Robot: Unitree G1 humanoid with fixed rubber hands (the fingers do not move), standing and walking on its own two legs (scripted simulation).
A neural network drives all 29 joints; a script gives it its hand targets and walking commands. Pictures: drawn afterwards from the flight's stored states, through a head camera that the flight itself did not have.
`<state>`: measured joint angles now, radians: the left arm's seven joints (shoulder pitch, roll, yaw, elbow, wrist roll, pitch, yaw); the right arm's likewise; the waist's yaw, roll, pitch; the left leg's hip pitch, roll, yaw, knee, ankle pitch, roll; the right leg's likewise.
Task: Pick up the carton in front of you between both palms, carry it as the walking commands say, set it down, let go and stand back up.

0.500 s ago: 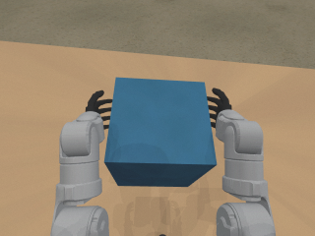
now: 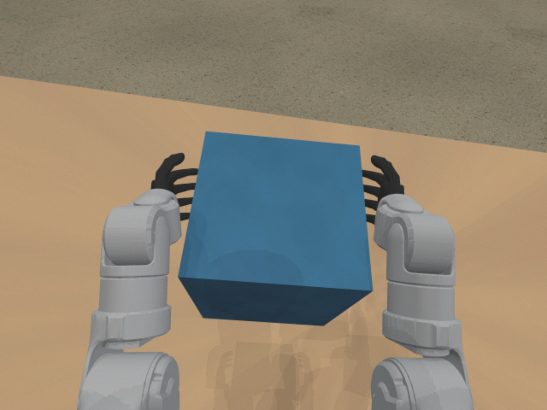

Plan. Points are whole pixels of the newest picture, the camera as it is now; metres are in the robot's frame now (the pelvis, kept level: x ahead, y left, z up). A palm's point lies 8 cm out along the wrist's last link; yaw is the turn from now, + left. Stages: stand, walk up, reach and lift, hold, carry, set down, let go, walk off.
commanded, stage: carry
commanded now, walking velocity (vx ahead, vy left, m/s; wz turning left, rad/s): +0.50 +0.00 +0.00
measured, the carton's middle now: (272, 241) +0.36 +0.02 +0.05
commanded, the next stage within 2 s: none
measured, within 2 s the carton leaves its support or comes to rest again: neither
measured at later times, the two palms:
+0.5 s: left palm (229, 104) +0.66 +0.13 +0.08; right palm (374, 109) +0.67 -0.17 +0.08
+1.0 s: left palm (231, 50) +0.96 +0.16 +0.05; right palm (341, 54) +0.97 -0.13 +0.05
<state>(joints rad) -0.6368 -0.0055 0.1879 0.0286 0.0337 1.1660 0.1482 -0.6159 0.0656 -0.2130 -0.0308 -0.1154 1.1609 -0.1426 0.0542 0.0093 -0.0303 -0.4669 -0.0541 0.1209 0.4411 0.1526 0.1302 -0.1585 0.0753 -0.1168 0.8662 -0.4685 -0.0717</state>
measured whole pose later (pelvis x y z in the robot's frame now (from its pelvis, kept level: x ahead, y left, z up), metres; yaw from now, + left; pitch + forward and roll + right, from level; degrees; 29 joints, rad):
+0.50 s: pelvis +0.31 -0.02 -0.05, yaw +2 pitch +4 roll +1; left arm -0.64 -0.05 0.22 0.10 0.12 1.19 0.14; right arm -0.67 0.01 -0.19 0.18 -0.06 1.15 -0.14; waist -0.05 0.00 -0.09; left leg -0.18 -0.07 0.08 0.92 -0.52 0.10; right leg -0.48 0.04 -0.11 0.47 0.11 -0.09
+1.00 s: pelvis +0.61 -0.01 -0.08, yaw -1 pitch +4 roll -1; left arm -0.65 -0.03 0.19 0.07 0.05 1.17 0.17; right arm -0.63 0.04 -0.21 0.02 -0.11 1.19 -0.15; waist 0.07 0.03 -0.06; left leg -0.48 -0.03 0.10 0.41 0.23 0.09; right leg -0.14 0.10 -0.09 0.78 -0.48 -0.07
